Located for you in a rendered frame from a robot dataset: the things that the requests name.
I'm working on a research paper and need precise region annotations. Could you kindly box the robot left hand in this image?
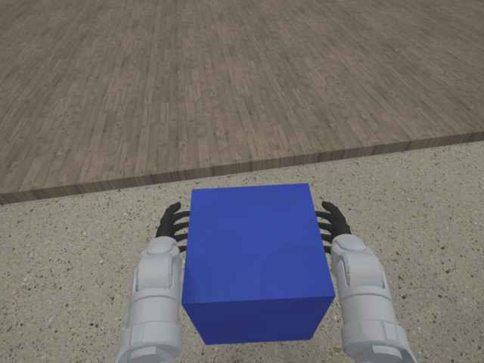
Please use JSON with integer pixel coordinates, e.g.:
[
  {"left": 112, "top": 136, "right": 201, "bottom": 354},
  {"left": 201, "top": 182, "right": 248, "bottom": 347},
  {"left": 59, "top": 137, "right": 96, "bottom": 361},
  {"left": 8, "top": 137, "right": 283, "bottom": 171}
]
[{"left": 155, "top": 202, "right": 190, "bottom": 253}]

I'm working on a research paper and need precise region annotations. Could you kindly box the carton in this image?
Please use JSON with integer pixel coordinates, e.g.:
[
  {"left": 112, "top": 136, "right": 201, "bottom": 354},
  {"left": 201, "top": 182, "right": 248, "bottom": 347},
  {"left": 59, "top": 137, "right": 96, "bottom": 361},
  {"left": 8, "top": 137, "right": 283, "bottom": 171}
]
[{"left": 181, "top": 183, "right": 336, "bottom": 345}]

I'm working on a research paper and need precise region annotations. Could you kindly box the robot left forearm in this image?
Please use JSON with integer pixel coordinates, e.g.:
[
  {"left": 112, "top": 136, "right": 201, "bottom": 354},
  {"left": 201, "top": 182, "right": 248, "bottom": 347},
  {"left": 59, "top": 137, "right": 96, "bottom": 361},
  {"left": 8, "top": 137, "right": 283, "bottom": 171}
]
[{"left": 115, "top": 236, "right": 182, "bottom": 363}]

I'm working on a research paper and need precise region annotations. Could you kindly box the robot right hand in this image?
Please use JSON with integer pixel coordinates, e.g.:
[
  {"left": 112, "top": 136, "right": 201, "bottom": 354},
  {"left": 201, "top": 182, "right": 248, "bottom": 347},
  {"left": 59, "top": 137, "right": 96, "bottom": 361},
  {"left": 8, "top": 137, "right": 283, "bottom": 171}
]
[{"left": 315, "top": 201, "right": 352, "bottom": 254}]

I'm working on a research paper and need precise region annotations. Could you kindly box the robot right forearm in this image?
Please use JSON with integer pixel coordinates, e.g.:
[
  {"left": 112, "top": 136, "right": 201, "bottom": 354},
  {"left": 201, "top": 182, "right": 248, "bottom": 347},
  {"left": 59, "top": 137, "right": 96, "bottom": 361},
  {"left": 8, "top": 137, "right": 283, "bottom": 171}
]
[{"left": 330, "top": 234, "right": 417, "bottom": 363}]

